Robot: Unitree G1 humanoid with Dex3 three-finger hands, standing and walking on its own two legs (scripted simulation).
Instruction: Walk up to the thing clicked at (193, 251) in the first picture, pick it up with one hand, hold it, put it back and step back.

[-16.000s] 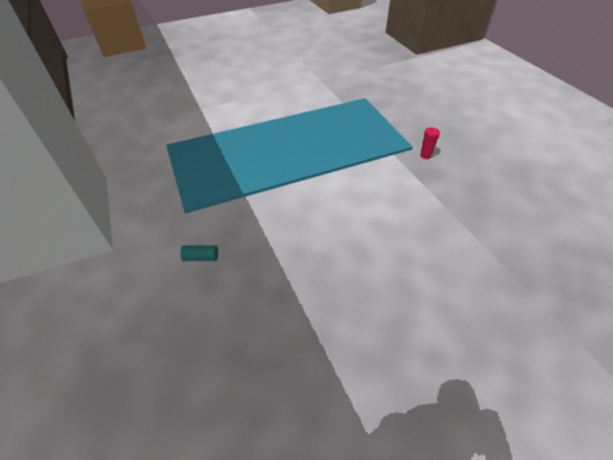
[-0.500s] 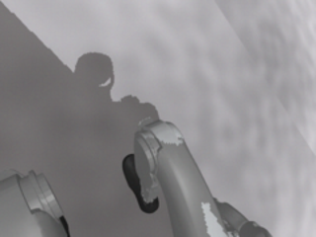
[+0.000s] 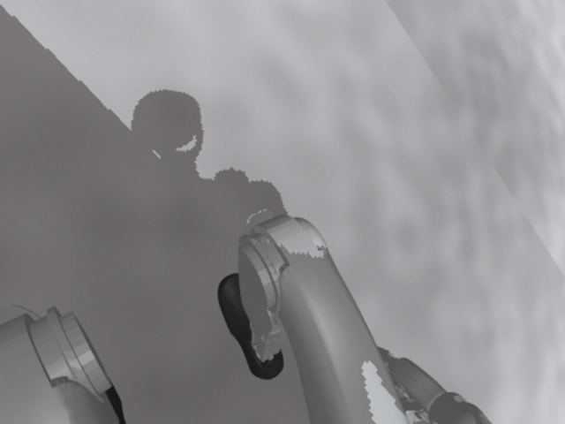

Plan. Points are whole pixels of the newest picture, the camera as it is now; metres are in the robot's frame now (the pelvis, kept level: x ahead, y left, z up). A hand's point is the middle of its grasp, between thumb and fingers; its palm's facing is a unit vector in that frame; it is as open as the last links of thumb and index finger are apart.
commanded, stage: close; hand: left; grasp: from above
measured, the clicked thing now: out of the picture +0.47 +0.33 -0.27
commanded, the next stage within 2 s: settle in 0.02 s
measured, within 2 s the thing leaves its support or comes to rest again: leaves its support in 0.50 s
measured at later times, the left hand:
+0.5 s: hand out of the picture +0.46 +0.33 -0.24, palm faces -0.46 -0.09 -0.89, open 8.9 cm
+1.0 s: hand out of the picture +0.45 +0.34 -0.14, palm faces -0.48 -0.07 -0.87, open 8.8 cm
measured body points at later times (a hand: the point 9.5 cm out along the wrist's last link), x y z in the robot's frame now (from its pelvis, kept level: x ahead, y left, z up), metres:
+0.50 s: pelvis +0.00 +0.00 +0.00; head +0.28 +0.13 +0.33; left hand +0.48 +0.33 -0.19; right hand +0.06 -0.26 -0.05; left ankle +0.06 +0.13 -0.27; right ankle +0.12 -0.13 -0.27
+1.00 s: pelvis +0.00 +0.00 +0.03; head +0.24 +0.11 +0.39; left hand +0.47 +0.34 -0.09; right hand +0.09 -0.27 -0.06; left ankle +0.06 +0.13 -0.27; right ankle +0.12 -0.13 -0.27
